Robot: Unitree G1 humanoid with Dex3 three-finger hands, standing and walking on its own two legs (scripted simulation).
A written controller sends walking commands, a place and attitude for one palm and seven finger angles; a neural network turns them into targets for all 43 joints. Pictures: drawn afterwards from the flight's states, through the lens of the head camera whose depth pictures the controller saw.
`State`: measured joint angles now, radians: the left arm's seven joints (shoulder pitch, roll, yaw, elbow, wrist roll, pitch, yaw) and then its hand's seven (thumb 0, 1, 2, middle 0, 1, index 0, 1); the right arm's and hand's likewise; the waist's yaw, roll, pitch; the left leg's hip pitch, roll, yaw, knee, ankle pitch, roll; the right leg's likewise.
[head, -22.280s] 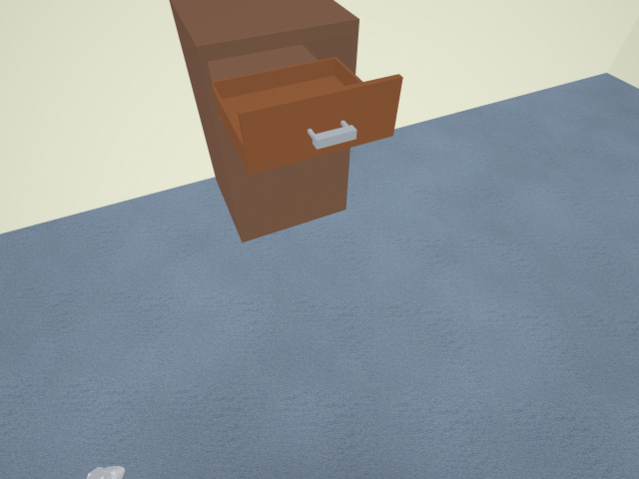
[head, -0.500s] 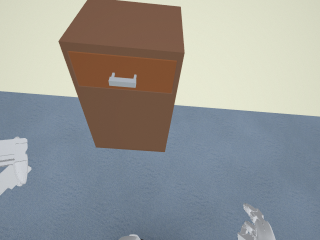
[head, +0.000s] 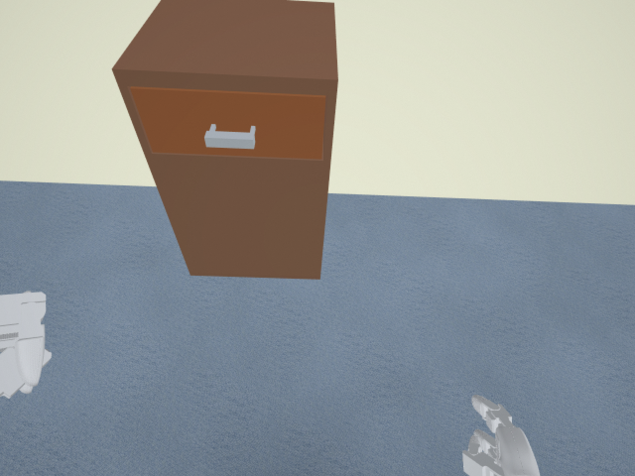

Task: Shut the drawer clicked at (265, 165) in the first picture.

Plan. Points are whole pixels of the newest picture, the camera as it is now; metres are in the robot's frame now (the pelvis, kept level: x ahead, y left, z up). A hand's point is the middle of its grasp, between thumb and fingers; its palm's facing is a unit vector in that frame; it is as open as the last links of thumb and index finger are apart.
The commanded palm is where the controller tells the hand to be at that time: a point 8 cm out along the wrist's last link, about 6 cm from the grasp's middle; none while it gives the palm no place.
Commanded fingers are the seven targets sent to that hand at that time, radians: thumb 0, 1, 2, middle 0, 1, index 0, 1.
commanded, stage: stop stepping back and stand still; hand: left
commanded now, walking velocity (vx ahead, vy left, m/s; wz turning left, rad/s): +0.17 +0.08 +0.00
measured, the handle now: (231, 134) +0.84 +0.27 -0.09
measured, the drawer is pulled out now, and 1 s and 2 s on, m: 0.00 0.00 0.00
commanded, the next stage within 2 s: let the arm hang, fingers relaxed in 0.62 s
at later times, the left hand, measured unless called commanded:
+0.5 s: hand out of the picture +0.09 +0.27 +0.17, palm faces +0.45 -0.78 -0.44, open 3.2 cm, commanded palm +0.03 +0.30 +0.18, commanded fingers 0.00 0.90 0.90 -1.40 -1.60 -1.40 -1.60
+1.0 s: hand out of the picture -0.01 +0.20 -0.16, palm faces +0.12 -0.97 -0.23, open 3.1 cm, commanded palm none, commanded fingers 0.00 0.90 0.90 -0.80 -0.95 -0.80 -0.95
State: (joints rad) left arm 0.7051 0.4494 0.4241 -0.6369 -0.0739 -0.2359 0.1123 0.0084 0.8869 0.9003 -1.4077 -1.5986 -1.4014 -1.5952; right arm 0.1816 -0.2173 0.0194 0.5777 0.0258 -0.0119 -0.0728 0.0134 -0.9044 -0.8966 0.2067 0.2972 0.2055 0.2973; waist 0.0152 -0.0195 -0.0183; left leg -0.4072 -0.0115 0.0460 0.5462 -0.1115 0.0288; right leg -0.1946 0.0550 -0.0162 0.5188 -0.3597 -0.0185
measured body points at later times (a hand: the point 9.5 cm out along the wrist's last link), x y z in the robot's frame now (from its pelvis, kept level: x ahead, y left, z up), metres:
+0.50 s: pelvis -0.08 +0.01 +0.00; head -0.09 +0.02 +0.45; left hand +0.06 +0.31 +0.19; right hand +0.07 -0.21 -0.09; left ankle -0.05 +0.13 -0.73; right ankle -0.08 -0.08 -0.73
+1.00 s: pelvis -0.09 +0.01 -0.01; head -0.08 +0.02 +0.44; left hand -0.02 +0.25 -0.14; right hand +0.03 -0.22 -0.14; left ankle -0.05 +0.13 -0.73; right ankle -0.04 -0.09 -0.73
